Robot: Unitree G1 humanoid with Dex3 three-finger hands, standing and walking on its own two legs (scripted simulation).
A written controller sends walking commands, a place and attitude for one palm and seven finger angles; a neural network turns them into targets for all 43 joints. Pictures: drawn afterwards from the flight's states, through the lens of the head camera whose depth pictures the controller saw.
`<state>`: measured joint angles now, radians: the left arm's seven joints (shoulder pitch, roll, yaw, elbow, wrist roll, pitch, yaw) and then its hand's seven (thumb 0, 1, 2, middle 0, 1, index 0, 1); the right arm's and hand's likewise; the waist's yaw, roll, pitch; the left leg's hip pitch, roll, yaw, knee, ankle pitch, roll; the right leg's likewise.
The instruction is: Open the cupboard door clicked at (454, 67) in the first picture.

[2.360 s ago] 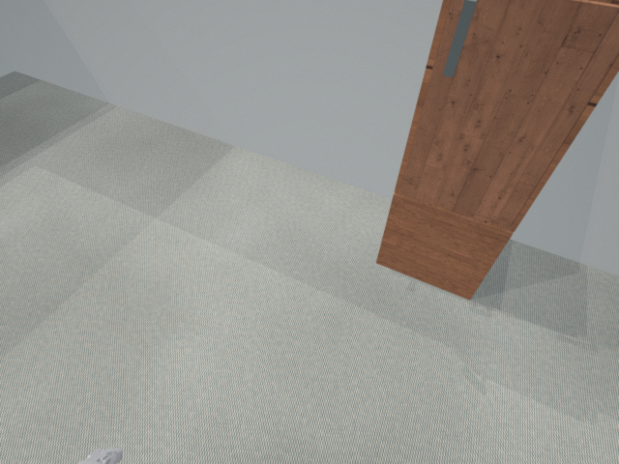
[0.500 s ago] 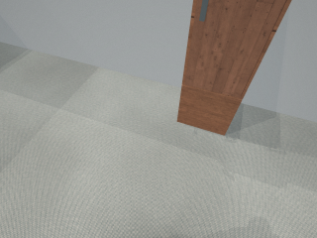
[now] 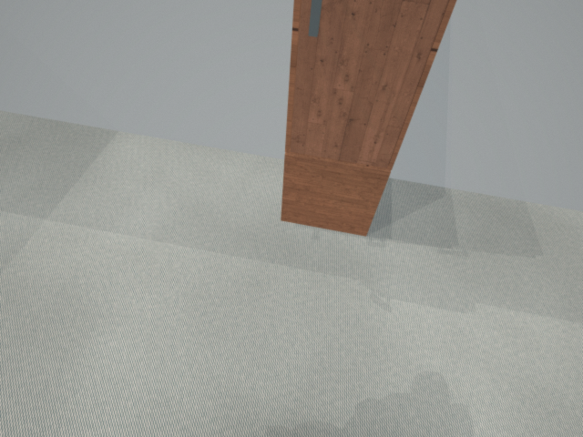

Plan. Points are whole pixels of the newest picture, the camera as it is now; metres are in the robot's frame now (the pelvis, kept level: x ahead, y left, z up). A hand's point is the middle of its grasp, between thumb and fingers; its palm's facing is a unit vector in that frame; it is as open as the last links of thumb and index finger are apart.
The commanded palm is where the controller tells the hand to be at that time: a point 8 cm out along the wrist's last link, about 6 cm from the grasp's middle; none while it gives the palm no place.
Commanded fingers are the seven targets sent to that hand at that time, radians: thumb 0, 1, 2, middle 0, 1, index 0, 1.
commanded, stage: turn to face it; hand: left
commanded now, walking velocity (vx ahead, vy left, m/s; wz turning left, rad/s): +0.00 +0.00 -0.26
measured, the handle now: out of the picture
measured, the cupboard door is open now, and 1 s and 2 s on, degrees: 0 0 0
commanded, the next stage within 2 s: take the last steps up to it in 0.02 s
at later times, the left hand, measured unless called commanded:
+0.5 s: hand out of the picture +0.14 +0.14 -0.16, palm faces -0.16 -0.97 -0.19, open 7.4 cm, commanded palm none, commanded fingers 0.00 0.90 0.90 -0.20 -0.30 -0.20 -0.30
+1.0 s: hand (198, 392) +0.21 +0.16 -0.18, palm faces -0.11 -0.98 -0.14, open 7.4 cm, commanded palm none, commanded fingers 0.00 0.90 0.90 -0.20 -0.30 -0.20 -0.30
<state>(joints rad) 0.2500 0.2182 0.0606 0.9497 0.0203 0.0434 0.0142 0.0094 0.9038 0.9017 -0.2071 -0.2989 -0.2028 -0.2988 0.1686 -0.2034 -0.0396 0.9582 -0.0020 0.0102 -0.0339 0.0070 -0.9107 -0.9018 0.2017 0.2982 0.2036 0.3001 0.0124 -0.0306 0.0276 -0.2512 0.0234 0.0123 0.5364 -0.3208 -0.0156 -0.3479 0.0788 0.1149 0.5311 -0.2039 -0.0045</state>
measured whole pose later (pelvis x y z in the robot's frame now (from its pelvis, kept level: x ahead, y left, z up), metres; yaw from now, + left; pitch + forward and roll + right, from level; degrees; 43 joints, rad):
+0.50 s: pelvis +0.02 -0.02 +0.00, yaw -8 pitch +0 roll -1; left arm 0.18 0.17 0.04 1.01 0.02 -0.02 -0.02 0.01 0.91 0.90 -0.20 -0.30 -0.20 -0.30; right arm 0.42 -0.20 -0.04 1.12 -0.03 0.02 -0.01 0.01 -0.91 -0.90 0.20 0.30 0.21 0.30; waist -0.06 0.04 0.02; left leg -0.28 0.11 0.10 0.77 -0.49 -0.02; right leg -0.19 -0.02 -0.10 0.51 -0.31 -0.01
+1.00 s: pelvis +0.19 -0.01 +0.01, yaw -10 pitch -2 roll -1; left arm 0.32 0.17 0.05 1.10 0.03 -0.01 -0.01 0.01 0.91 0.90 -0.20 -0.30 -0.20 -0.30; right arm 0.25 -0.15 -0.05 1.05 -0.02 -0.06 -0.02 0.00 -0.95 -0.90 0.20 0.30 0.21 0.30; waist 0.01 -0.04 0.03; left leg -0.25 0.04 0.19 0.50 -0.22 0.06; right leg -0.48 -0.09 -0.06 1.16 -0.30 0.00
